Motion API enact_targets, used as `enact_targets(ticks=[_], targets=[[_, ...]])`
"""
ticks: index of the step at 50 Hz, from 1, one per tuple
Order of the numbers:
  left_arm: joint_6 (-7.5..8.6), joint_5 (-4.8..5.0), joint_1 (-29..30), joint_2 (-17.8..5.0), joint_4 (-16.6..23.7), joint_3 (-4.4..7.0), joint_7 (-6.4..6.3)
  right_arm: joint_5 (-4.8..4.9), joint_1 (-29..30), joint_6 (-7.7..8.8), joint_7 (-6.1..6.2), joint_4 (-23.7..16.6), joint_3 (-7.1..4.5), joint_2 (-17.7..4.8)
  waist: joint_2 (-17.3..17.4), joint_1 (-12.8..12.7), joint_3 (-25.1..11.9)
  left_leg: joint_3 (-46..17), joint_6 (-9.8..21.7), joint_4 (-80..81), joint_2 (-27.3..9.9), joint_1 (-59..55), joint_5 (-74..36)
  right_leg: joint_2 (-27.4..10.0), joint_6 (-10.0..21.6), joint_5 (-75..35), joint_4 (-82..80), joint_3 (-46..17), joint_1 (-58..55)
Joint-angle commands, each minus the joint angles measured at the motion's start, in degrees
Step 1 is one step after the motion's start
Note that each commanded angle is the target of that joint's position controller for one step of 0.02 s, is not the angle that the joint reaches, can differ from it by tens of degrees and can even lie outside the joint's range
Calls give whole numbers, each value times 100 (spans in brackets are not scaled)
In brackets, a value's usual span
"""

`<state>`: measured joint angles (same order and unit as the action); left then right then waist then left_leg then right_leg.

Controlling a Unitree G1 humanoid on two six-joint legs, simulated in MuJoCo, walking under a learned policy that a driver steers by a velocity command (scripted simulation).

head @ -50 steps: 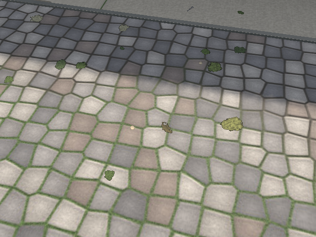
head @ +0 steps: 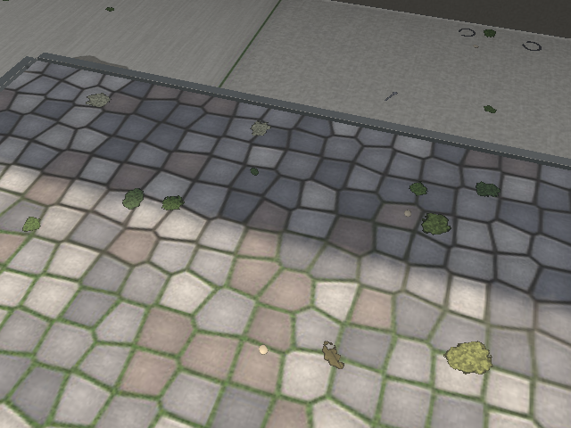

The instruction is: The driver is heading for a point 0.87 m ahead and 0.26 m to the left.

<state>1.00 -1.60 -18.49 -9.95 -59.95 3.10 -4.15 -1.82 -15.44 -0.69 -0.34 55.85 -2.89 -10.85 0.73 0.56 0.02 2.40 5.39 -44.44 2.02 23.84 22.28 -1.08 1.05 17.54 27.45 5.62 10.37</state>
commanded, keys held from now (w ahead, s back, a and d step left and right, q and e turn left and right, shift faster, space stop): w+q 0.64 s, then w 0.36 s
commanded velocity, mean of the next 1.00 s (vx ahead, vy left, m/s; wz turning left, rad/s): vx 0.43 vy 0.00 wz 0.44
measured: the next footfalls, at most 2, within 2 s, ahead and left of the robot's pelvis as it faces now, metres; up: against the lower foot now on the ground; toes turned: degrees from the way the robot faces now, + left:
left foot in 0.18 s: +0.10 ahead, +0.13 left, +0.00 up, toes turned +10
right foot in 0.66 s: +0.47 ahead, +0.04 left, +0.00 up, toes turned +23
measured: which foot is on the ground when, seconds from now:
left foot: up 0.00-0.16, down 0.18-0.66, up 0.68-1.00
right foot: down 0.00-0.18, up 0.20-0.64, down 0.66-1.00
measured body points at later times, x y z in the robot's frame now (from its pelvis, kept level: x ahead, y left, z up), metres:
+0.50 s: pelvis +0.17 +0.07 +0.01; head +0.20 +0.09 +0.46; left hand +0.29 +0.35 -0.10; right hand +0.22 -0.19 -0.12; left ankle +0.06 +0.12 -0.74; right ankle +0.35 -0.03 -0.68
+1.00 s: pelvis +0.44 +0.13 +0.01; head +0.46 +0.14 +0.46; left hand +0.30 +0.35 -0.12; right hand +0.70 +0.00 -0.10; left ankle +0.48 +0.31 -0.69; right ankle +0.43 +0.02 -0.74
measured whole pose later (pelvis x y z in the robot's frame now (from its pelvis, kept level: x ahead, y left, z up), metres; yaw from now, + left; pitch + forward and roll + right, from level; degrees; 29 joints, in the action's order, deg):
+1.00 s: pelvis +0.44 +0.13 +0.01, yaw +28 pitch +2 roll -1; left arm 5.6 -0.8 -24.2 -12.5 -53.3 2.7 1.2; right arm -2.3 -6.9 1.7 -3.3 44.6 -2.2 -13.9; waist 2.7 -3.2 1.0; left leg -0.4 1.9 -44.3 -3.9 34.6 7.0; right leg 2.4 2.5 12.2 13.6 5.4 3.2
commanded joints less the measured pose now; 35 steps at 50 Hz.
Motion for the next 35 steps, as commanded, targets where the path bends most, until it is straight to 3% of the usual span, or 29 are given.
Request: enact_targets(ticks=[1,3,6,8,9,10,11,12,13,14,16,17,22,27,30,31,32,33,34,35], targets=[[157,-19,-92,-862,314,224,5,-37,393,106,-99,-567,-115,-320,-514,-26,708,-352,-17,-827,-585,1393,205,-2038,1144,1440,-1958,-1938,-263],[263,-6,-19,-851,354,237,79,1,499,169,-143,-615,-107,-243,-525,-88,585,-64,-79,-187,-531,877,53,-1698,878,578,-1762,-1155,-337],[309,-51,-91,-1068,342,319,222,62,539,188,-198,-739,-134,-266,-699,-162,456,465,-45,656,-246,-55,-40,-1528,766,319,-1409,-517,-179],[271,-27,20,-1151,388,356,306,21,-128,230,-226,-567,-193,-329,-490,162,300,742,61,1349,133,-1284,-387,-1322,602,123,-432,-25,389],[264,-83,43,-1013,453,310,351,-28,-888,287,-205,-322,-320,-603,127,470,-38,246,222,1661,65,-2244,-106,-1065,418,-304,966,429,889],[294,-34,469,-533,961,164,443,-50,-1610,342,-111,-296,-512,-1405,1939,781,-249,-2925,941,2935,-1650,-3132,1348,-288,-34,507,3211,956,2641],[350,-151,1029,-643,1234,176,510,36,-1586,324,-82,-258,-483,-1498,1566,724,-32,-4702,1442,3766,-2198,-3019,1250,138,-28,1461,4072,-222,3705],[389,-106,1191,-733,1282,175,573,23,-1232,308,-47,-345,-439,-1414,747,510,341,-4009,1406,3447,-2170,-2764,844,-274,56,1073,4342,-569,3951],[455,-1,1140,-749,1232,159,611,38,-901,321,-20,-461,-395,-1230,282,327,371,-3327,1204,3306,-1904,-2424,171,-458,96,406,4084,-656,3676],[482,7,1033,-767,1170,166,608,61,-625,333,5,-572,-361,-1135,83,152,385,-2803,1003,3347,-1623,-2163,-440,-533,96,87,3686,-672,3327],[379,-110,857,-780,1103,167,614,134,-474,408,34,-643,-283,-924,260,-8,209,-2179,862,3398,-1257,-2065,-1582,-471,-20,-303,3272,-585,2860],[314,-115,886,-766,1139,164,612,162,-592,449,35,-611,-278,-917,258,-28,162,-2039,894,3363,-1193,-2133,-2097,-401,-85,-403,3162,-535,2856],[198,-64,1898,-632,1643,61,613,162,-1046,484,53,-534,-292,-993,264,187,345,-1818,917,3338,-1048,-2171,-2650,-237,-339,-1079,1952,-433,3110],[224,32,2541,-730,2071,16,630,125,-1129,483,71,-601,-343,-1142,423,341,406,-1988,727,3097,-1071,-2103,-3083,-54,-234,-1571,882,-496,2479],[285,59,1839,-960,1988,94,555,103,-741,490,90,-748,-395,-1326,445,-30,223,-2084,413,2578,-1054,-1885,-3798,127,-24,-1218,430,-525,1176],[321,62,1202,-1095,1810,162,493,93,-628,497,69,-789,-419,-1407,359,-295,-75,-2016,305,1881,-880,-1801,-4393,298,55,-1003,278,-433,366],[385,17,383,-1272,1611,239,414,100,-590,515,27,-809,-411,-1355,36,-675,-559,-1737,178,643,-463,-1488,-4249,130,178,-949,22,-537,-713],[424,-142,-572,-1680,1594,315,316,106,-718,545,-2,-973,-276,-874,-621,-950,-1483,-1329,97,-1105,-84,-813,-2582,-1249,418,549,-176,-1948,-1912],[382,-266,-323,-2200,1603,395,330,318,-1598,533,-15,-1103,-175,-346,-2129,-255,-1823,-921,-65,-2473,703,824,1008,-2489,1092,1047,-1253,-4941,-2705],[316,-135,115,-1655,1665,327,373,124,-1466,452,23,-876,-207,-815,-1196,-175,-1226,-1021,42,-3013,193,1271,566,-2322,1193,2154,-1485,-5210,-1973]])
